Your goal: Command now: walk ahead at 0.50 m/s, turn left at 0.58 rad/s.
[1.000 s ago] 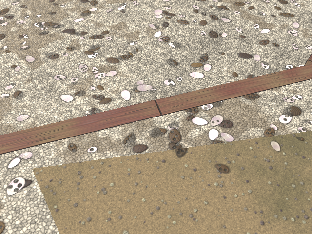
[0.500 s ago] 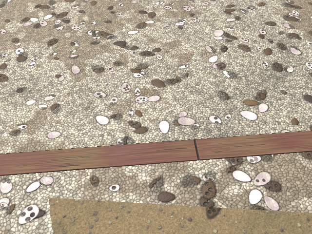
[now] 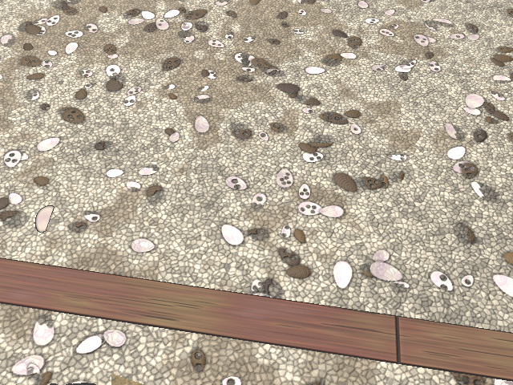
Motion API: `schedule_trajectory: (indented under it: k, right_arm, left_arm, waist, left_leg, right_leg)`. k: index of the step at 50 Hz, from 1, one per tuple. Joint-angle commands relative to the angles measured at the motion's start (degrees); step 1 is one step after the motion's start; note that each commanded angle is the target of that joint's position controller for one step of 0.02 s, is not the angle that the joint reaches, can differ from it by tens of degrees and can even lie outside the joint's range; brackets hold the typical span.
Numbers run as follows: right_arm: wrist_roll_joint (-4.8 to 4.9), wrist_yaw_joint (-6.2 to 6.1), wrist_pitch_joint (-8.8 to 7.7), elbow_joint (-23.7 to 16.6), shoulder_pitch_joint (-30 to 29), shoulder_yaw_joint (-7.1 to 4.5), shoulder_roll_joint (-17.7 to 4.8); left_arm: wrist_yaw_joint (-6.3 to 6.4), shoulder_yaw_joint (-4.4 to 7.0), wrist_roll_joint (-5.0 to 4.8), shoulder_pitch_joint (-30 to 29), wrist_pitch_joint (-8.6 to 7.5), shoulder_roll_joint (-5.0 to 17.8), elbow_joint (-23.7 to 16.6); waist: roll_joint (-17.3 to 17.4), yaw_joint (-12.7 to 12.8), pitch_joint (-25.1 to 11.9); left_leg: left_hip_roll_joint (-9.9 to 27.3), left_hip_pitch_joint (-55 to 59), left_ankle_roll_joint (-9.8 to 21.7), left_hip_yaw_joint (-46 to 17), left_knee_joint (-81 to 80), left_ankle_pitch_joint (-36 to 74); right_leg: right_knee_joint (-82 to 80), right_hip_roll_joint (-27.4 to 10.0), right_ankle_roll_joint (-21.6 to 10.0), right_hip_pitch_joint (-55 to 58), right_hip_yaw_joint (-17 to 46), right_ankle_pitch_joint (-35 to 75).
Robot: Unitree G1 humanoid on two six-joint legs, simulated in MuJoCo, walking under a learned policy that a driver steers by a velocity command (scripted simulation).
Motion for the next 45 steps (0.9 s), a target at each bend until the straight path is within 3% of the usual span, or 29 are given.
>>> schedule_trajectory:
  k: [1,4,8,10,11,12,13,14,15,16,17,18,19,20,23,26,29,33,35,36,37,38,39,40,41,42,43,45]
  right_arm:
    - [0.39,-1.23,-0.67,-4.4,-0.7,-2.45,-10.0]
    - [0.48,-1.35,-0.18,-4.0,1.7,-2.42,-10.0]
    - [0.46,-1.58,0.14,-2.5,5.0,-1.88,-8.5]
    - [0.10,-1.79,0.53,-2.3,5.0,-1.97,-9.0]
    - [0.09,-1.78,0.67,-2.7,4.0,-1.86,-8.9]
    - [-0.11,-1.56,0.58,-3.3,2.9,-1.30,-7.6]
    - [-1.02,-1.50,0.45,-4.7,2.3,-0.35,-5.8]
    - [0.85,-1.28,-0.30,-4.3,12.8,0.72,-1.8]
    - [1.47,-1.29,-0.68,-3.2,11.2,0.20,-6.8]
    - [1.45,-1.14,-0.80,-4.5,3.4,-0.52,-9.7]
    - [0.68,-1.20,-0.92,-5.7,-0.9,-0.30,-9.0]
    - [-0.29,-1.10,-1.14,-6.4,-3.0,-0.40,-8.3]
    - [-0.42,-0.92,-1.11,-6.5,-2.3,-0.51,-7.6]
    - [-0.21,-0.82,-0.96,-6.3,-1.3,-0.36,-6.5]
    - [-0.45,-0.83,-0.63,-7.3,-3.5,0.44,-4.2]
    - [-0.55,-0.56,-0.92,-8.6,-9.0,1.22,-3.0]
    - [-0.10,0.08,-1.24,-9.5,-13.9,1.48,-3.0]
    - [0.39,1.19,-1.74,-11.8,-19.3,1.28,-4.2]
    - [0.45,1.65,-2.07,-12.2,-18.5,0.82,-5.4]
    - [0.30,1.63,-2.19,-11.4,-15.2,0.28,-6.4]
    - [-0.05,1.28,-2.14,-9.2,-8.4,-0.94,-8.6]
    - [-0.74,0.68,-2.08,-7.2,1.7,-2.25,-12.2]
    - [-1.53,0.37,-1.66,-6.5,7.2,-3.57,-18.0]
    - [-0.81,0.54,-1.43,-6.0,8.9,-2.47,-13.8]
    - [-0.60,0.48,-1.51,-6.2,5.2,-1.38,-11.0]
    - [-0.74,0.48,-1.53,-6.6,1.4,-0.76,-9.3]
    - [-0.95,0.73,-1.67,-6.5,-2.0,-0.19,-7.4]
    - [-1.38,1.04,-2.59,-6.1,-5.5,0.03,-5.9]
  left_arm:
    - [-0.01,0.42,0.26,-2.7,0.01,2.6,-3.8]
    - [-0.75,0.02,-0.51,-7.8,-0.40,2.2,-5.8]
    - [-2.07,0.25,-0.74,-9.4,-1.49,4.0,-7.1]
    - [-2.42,0.62,-0.76,-7.4,-2.09,5.1,-7.0]
    - [-2.31,1.11,-0.61,-3.5,-2.36,6.0,-6.0]
    - [-2.09,2.00,0.05,3.1,-2.64,7.9,-4.5]
    - [-1.79,2.77,0.64,13.0,-2.55,11.1,-3.3]
    - [-2.31,4.08,0.47,19.4,-1.76,14.9,0.0]
    - [-2.63,2.70,-1.48,19.4,-1.47,9.2,-0.2]
    - [-2.39,1.76,-1.63,15.7,-1.05,5.9,-1.0]
    - [-2.27,1.20,-0.84,12.0,-0.47,5.4,-1.8]
    - [-2.32,0.78,-0.41,10.0,-0.21,4.4,-1.8]
    - [-2.26,0.36,0.15,9.3,-0.31,3.7,-1.8]
    - [-2.30,0.25,0.07,9.3,-0.38,3.3,-1.5]
    - [-1.94,0.82,-0.71,11.2,-0.57,5.7,-0.3]
    - [-1.37,1.32,-1.16,12.8,0.04,7.6,0.5]
    - [-1.27,1.33,-1.77,15.5,0.60,8.2,1.7]
    - [-1.20,1.36,-2.13,19.0,1.64,8.9,3.6]
    - [-0.93,1.63,-2.15,18.7,2.33,9.9,4.1]
    - [-0.79,1.70,-2.22,17.7,2.63,10.4,4.0]
    - [-0.68,1.35,-2.14,17.5,2.81,9.6,3.9]
    - [-0.53,0.32,-1.21,16.6,2.64,7.3,2.7]
    - [-0.75,-1.68,-0.79,22.1,1.52,1.4,1.1]
    - [-0.98,-1.27,-1.62,21.3,0.43,3.8,1.8]
    - [-1.19,0.11,-3.07,16.7,0.06,8.3,0.6]
    - [-1.09,0.16,-3.09,13.9,0.24,8.2,0.2]
    - [-0.91,0.33,-2.37,12.7,0.78,7.5,0.1]
    - [-0.69,0.55,-2.18,14.9,2.59,5.7,1.0]
  waist:
    - [4.2,0.7,-2.1]
    - [6.3,-1.6,-1.6]
    - [7.2,-2.6,-1.8]
    - [9.0,-1.2,-1.8]
    - [9.5,1.2,-3.1]
    - [8.7,4.3,-7.9]
    - [3.1,8.4,-16.1]
    - [-16.9,4.9,-22.7]
    - [-11.6,6.6,-18.9]
    - [-5.5,7.8,-10.0]
    - [-0.7,6.4,-5.7]
    - [0.1,5.0,-2.5]
    - [-1.6,3.4,-2.5]
    - [-3.1,2.7,-2.8]
    - [-3.3,2.7,-2.3]
    - [-2.5,4.3,-1.8]
    - [-2.8,6.2,-0.8]
    - [-3.0,7.4,1.0]
    - [-3.7,5.8,0.5]
    - [-3.9,3.4,-1.2]
    - [-2.9,0.1,-5.6]
    - [0.3,-4.1,-13.1]
    - [14.0,-3.4,-21.0]
    - [16.1,-4.6,-23.7]
    - [11.3,-4.2,-14.5]
    - [8.3,-2.5,-9.9]
    - [6.7,-0.8,-6.1]
    - [8.1,2.4,-3.6]
  left_leg:
    - [12.1,-2.0,8.3,-10.6,-7.1,14.3]
    - [11.4,-2.7,6.2,-11.4,-5.9,9.3]
    - [15.2,5.5,5.6,-15.8,-0.9,7.7]
    - [16.6,8.6,5.0,-17.7,2.0,12.4]
    - [15.5,9.0,4.1,-17.2,5.2,19.0]
    - [12.5,7.2,2.5,-15.0,13.2,24.2]
    - [8.7,-1.0,0.3,-10.6,29.0,14.8]
    - [0.1,-22.8,-4.2,-5.7,48.6,-18.5]
    - [3.0,-31.4,-4.2,-9.0,55.2,-23.2]
    - [5.4,-34.3,-4.0,-8.2,56.5,-18.1]
    - [8.0,-32.8,-3.9,-5.4,54.5,-13.6]
    - [9.8,-31.5,-4.1,-4.2,50.5,-10.7]
    - [11.6,-28.2,-4.1,-3.8,47.5,-8.8]
    - [12.1,-26.2,-4.4,-2.9,45.2,-8.3]
    - [13.3,-26.7,-5.8,-0.7,36.9,-6.1]
    - [13.2,-25.4,-6.4,0.6,25.4,3.5]
    - [11.4,-22.0,-6.6,2.1,16.6,10.8]
    - [10.1,-21.7,-5.3,2.4,11.0,9.3]
    - [9.4,-19.1,-3.7,2.9,8.7,5.9]
    - [8.2,-13.8,-2.6,4.1,6.9,5.5]
    - [7.1,-3.6,-1.0,5.1,6.0,5.9]
    - [13.5,11.9,2.3,-1.4,8.6,7.3]
    - [27.8,33.3,10.9,-25.3,5.7,-0.4]
    - [30.4,34.2,12.6,-37.5,-1.2,-7.9]
    - [28.6,26.9,9.4,-29.2,-2.3,-9.1]
    - [26.2,19.3,7.4,-21.6,-3.4,-5.8]
    - [23.9,12.4,6.4,-16.2,-5.6,-2.2]
    - [21.4,3.8,5.1,-9.1,-9.7,2.1]
  right_leg:
    - [-12.2,2.6,1.3,2.4,-1.8,11.3]
    - [-21.6,5.4,0.9,6.3,-2.5,18.6]
    - [-26.6,5.4,-1.3,6.0,-1.5,16.3]
    - [-27.8,5.9,-3.1,8.1,-2.4,10.9]
    - [-30.0,7.0,-4.6,13.3,-3.7,10.5]
    - [-29.5,5.2,-7.0,23.6,-2.4,12.4]
    - [-27.6,-3.8,-11.0,38.9,7.3,13.7]
    - [-32.5,-15.8,-21.5,58.1,34.0,2.6]
    - [-37.2,-16.2,-20.4,57.4,40.8,-12.4]
    - [-38.2,-13.7,-17.4,49.7,32.0,-13.5]
    - [-39.3,-11.2,-15.8,41.7,25.2,-8.4]
    - [-40.8,-9.1,-15.7,35.7,20.8,-2.5]
    - [-41.9,-7.3,-15.0,32.2,17.4,2.0]
    - [-43.0,-6.0,-15.0,30.5,15.0,4.8]
    - [-45.4,-6.0,-16.3,28.7,10.1,12.3]
    - [-46.7,-4.8,-15.0,28.4,5.3,14.1]
    - [-46.2,-3.8,-13.7,28.5,2.1,14.0]
    - [-43.7,-6.7,-12.8,33.5,3.1,13.8]
    - [-41.0,-8.0,-11.7,36.3,3.5,17.5]
    - [-37.3,-7.3,-10.8,36.4,2.3,24.1]
    - [-29.3,-4.9,-9.4,34.9,-0.1,31.2]
    - [-15.3,-2.1,-7.3,26.6,-2.8,25.2]
    - [7.1,6.9,-3.2,3.4,-6.0,0.2]
    - [15.7,7.8,-3.5,-4.9,1.4,-20.7]
    - [18.2,4.7,-4.2,-8.9,2.6,-17.0]
    - [16.4,2.2,-4.3,-7.7,1.3,-12.0]
    - [13.3,0.6,-3.9,-5.7,0.8,-8.5]
    - [9.5,-1.4,-3.3,0.6,1.6,-3.7]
